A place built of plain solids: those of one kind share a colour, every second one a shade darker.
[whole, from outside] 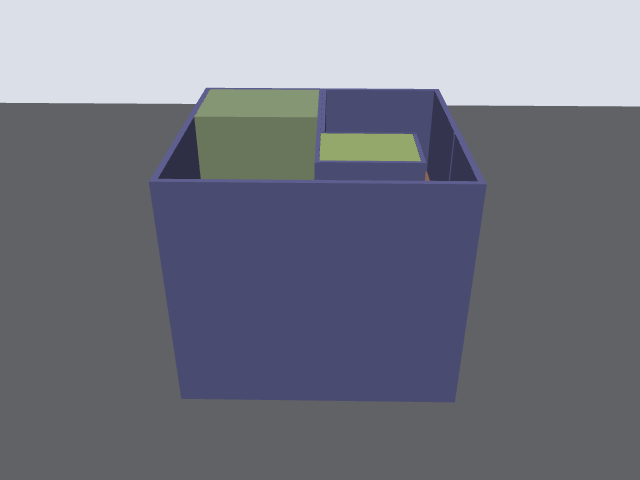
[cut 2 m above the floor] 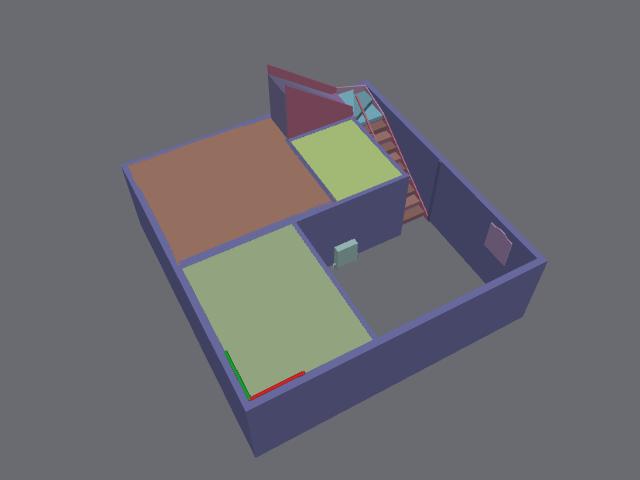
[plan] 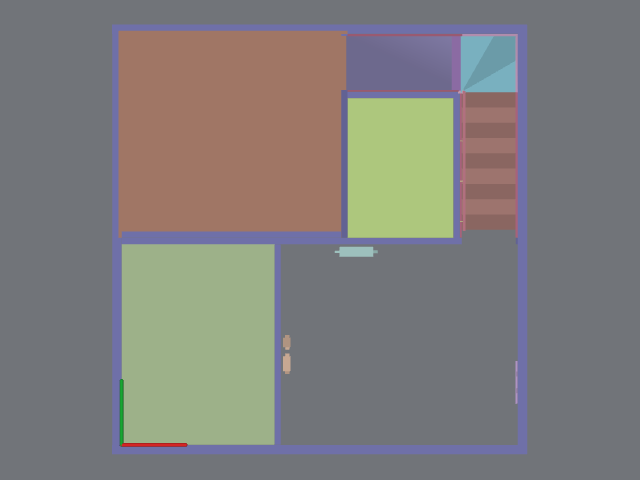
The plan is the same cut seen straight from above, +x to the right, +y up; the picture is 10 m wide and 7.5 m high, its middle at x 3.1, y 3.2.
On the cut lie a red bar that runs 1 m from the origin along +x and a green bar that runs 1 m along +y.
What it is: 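A lodging house's back stair, a dwelling of no particular year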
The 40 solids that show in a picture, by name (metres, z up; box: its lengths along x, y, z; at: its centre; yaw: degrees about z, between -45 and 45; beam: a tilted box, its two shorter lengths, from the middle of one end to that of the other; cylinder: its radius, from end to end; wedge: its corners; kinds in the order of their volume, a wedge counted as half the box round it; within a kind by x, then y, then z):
{
 "beside_lower_1": {"box": [2.39, 3.13, 5.91], "at": [1.2, 1.57, 2.9]},
 "upper_1": {"box": [3.58, 3.24, 3.41], "at": [1.74, 4.85, 1.65]},
 "wall_1": {"box": [0.15, 6.72, 5.91], "at": [-0.07, 3.21, 2.9]},
 "wall_2": {"box": [3.43, 0.1, 5.91], "at": [1.72, 3.28, 2.9]},
 "wall_3": {"box": [0.1, 3.13, 2.66], "at": [2.44, 1.57, 1.28]},
 "wall_4": {"box": [5.32, 0.1, 5.91], "at": [2.66, 3.18, 2.9]},
 "wall_5": {"box": [6.49, 0.15, 5.91], "at": [3.1, -0.07, 2.9]},
 "wall_6": {"box": [6.49, 0.15, 5.91], "at": [3.1, 6.49, 2.9]},
 "wall_7": {"box": [0.1, 2.31, 5.91], "at": [3.48, 4.39, 2.9]},
 "wall_8": {"box": [0.1, 0.034, 5.91], "at": [3.48, 6.4, 2.9]},
 "wall_9": {"box": [1.86, 0.1, 5.91], "at": [4.36, 5.47, 2.9]},
 "wall_10": {"box": [0.1, 2.38, 5.91], "at": [5.24, 4.32, 2.9]},
 "wall_11": {"box": [0.034, 0.1, 5.91], "at": [6.17, 3.18, 2.9]},
 "wall_12": {"box": [0.15, 6.72, 5.91], "at": [6.26, 3.21, 2.9]},
 "beside_box_1": {"box": [1.66, 2.18, 5.91], "at": [4.36, 4.32, 2.9]},
 "carriage_1": {"wedge": [[3.51, 5.54, -0.05], [3.51, 5.54, 3.26], [3.51, 6.39, -0.05], [3.51, 6.39, 3.26], [5.33, 5.54, -0.05], [5.33, 5.54, 1.98], [5.33, 6.39, -0.05], [5.33, 6.39, 1.98]]},
 "string_1": {"wedge": [[3.53, 5.52, -0.05], [3.53, 5.52, 3.49], [3.53, 5.55, -0.05], [3.53, 5.55, 3.49], [5.27, 5.52, -0.05], [5.27, 5.52, 2.27], [5.27, 5.55, -0.05], [5.27, 5.55, 2.27]]},
 "string_2": {"wedge": [[3.53, 6.39, -0.05], [3.53, 6.39, 3.49], [3.53, 6.42, -0.05], [3.53, 6.42, 3.49], [5.32, 6.39, -0.05], [5.32, 6.39, 2.23], [5.32, 6.42, -0.05], [5.32, 6.42, 2.23]]},
 "string_3": {"wedge": [[5.29, 3.24, -0.05], [5.29, 3.24, 0.13], [5.29, 5.5, -0.05], [5.29, 5.5, 1.72], [5.32, 3.24, -0.05], [5.32, 3.24, 0.13], [5.32, 5.5, -0.05], [5.32, 5.5, 1.72]]},
 "string_4": {"wedge": [[6.16, 3.24, -0.05], [6.16, 3.24, 0.13], [6.16, 5.51, -0.05], [6.16, 5.51, 1.73], [6.19, 3.24, -0.05], [6.19, 3.24, 0.13], [6.19, 5.51, -0.05], [6.19, 5.51, 1.73]]},
 "tread_1": {"wedge": [[5.3, 3.36, 0.07], [5.3, 3.36, 0.17], [5.3, 3.65, 0.07], [5.3, 3.65, 0.17], [6.17, 3.36, 0.07], [6.17, 3.36, 0.17], [6.17, 3.65, 0.07], [6.17, 3.65, 0.17]]},
 "tread_2": {"wedge": [[5.3, 3.6, 0.24], [5.3, 3.6, 0.34], [5.3, 3.89, 0.24], [5.3, 3.89, 0.34], [6.17, 3.6, 0.24], [6.17, 3.6, 0.34], [6.17, 3.89, 0.24], [6.17, 3.89, 0.34]]},
 "tread_3": {"wedge": [[5.3, 3.84, 0.4], [5.3, 3.84, 0.5], [5.3, 4.13, 0.41], [5.3, 4.13, 0.51], [6.17, 3.84, 0.4], [6.17, 3.84, 0.5], [6.17, 4.13, 0.41], [6.17, 4.13, 0.51]]},
 "tread_4": {"wedge": [[5.3, 4.08, 0.57], [5.3, 4.08, 0.67], [5.3, 4.37, 0.58], [5.3, 4.37, 0.68], [6.17, 4.08, 0.57], [6.17, 4.08, 0.67], [6.17, 4.37, 0.58], [6.17, 4.37, 0.68]]},
 "tread_5": {"wedge": [[5.3, 4.32, 0.74], [5.3, 4.32, 0.84], [5.3, 4.6, 0.74], [5.3, 4.6, 0.84], [6.17, 4.32, 0.74], [6.17, 4.32, 0.84], [6.17, 4.6, 0.74], [6.17, 4.6, 0.84]]},
 "tread_6": {"wedge": [[5.3, 4.55, 0.91], [5.3, 4.55, 1.01], [5.3, 4.84, 0.91], [5.3, 4.84, 1.01], [6.17, 4.55, 0.91], [6.17, 4.55, 1.01], [6.17, 4.84, 0.91], [6.17, 4.84, 1.01]]},
 "tread_7": {"wedge": [[5.3, 4.79, 1.08], [5.3, 4.79, 1.18], [5.3, 5.08, 1.08], [5.3, 5.08, 1.18], [6.17, 4.79, 1.08], [6.17, 4.79, 1.18], [6.17, 5.08, 1.08], [6.17, 5.08, 1.18]]},
 "tread_8": {"wedge": [[5.3, 5.03, 1.25], [5.3, 5.03, 1.35], [5.3, 5.32, 1.25], [5.3, 5.32, 1.35], [6.17, 5.03, 1.25], [6.17, 5.03, 1.35], [6.17, 5.32, 1.25], [6.17, 5.32, 1.35]]},
 "tread_9": {"wedge": [[5.3, 5.27, 1.42], [5.3, 5.27, 1.52], [5.3, 5.56, 1.42], [5.3, 5.56, 1.52], [6.17, 5.27, 1.42], [6.17, 5.27, 1.52], [6.17, 5.56, 1.42], [6.17, 5.56, 1.52]]},
 "winder_1": {"wedge": [[5.27, 5.52, 1.58], [5.27, 5.52, 1.68], [5.28, 5.51, 1.58], [5.28, 5.51, 1.68], [6.17, 5.51, 1.58], [6.17, 5.51, 1.68], [6.17, 6.08, 1.58], [6.17, 6.08, 1.68]]},
 "winder_2": {"wedge": [[5.27, 6.4, 1.92], [5.27, 6.4, 2.02], [5.3, 5.5, 1.92], [5.3, 5.5, 2.02], [5.31, 5.5, 1.92], [5.31, 5.5, 2.02], [5.82, 6.4, 1.92], [5.82, 6.4, 2.02]]},
 "winder_3": {"wedge": [[5.28, 5.49, 1.75], [5.28, 5.49, 1.85], [5.75, 6.4, 1.75], [5.75, 6.4, 1.85], [6.17, 6.01, 1.75], [6.17, 6.01, 1.85], [6.17, 6.4, 1.75], [6.17, 6.4, 1.85]]},
 "rail_1": {"wedge": [[5.33, 3.34, 0.99], [5.33, 3.34, 1.04], [5.33, 5.53, 2.53], [5.33, 5.53, 2.59], [5.37, 3.34, 0.99], [5.37, 3.34, 1.04], [5.37, 5.53, 2.53], [5.37, 5.53, 2.59]]},
 "string_turn_1": {"wedge": [[5.32, 6.39, -0.05], [5.32, 6.39, 2.23], [5.32, 6.42, -0.05], [5.32, 6.42, 2.23], [6.16, 6.39, -0.05], [6.16, 6.39, 2.0], [6.19, 6.42, -0.05], [6.19, 6.42, 2.0]]},
 "string_turn_2": {"wedge": [[6.16, 5.51, -0.05], [6.16, 5.51, 1.73], [6.16, 6.39, -0.05], [6.16, 6.39, 2.0], [6.19, 5.51, -0.05], [6.19, 5.51, 1.73], [6.19, 6.42, -0.05], [6.19, 6.42, 2.0]]},
 "radiator_1": {"box": [0.53, 0.16, 0.6], "at": [3.67, 3.02, 0.39]},
 "coat_pegs_1": {"box": [0.12, 0.24, 0.88], "at": [2.58, 1.27, 1.12]},
 "coat_pegs_2": {"box": [0.12, 0.15, 0.76], "at": [2.58, 1.6, 1.18]},
 "wall_mirror_1": {"box": [0.034, 0.67, 0.73], "at": [6.17, 0.97, 1.42]},
 "riser_1": {"wedge": [[5.03, 5.53, 2.07], [5.03, 5.53, 2.1], [5.03, 6.4, 2.07], [5.03, 6.4, 2.1], [5.3, 5.53, 1.97], [5.3, 5.53, 2.1], [5.3, 6.4, 1.97], [5.3, 6.4, 2.1]]}
}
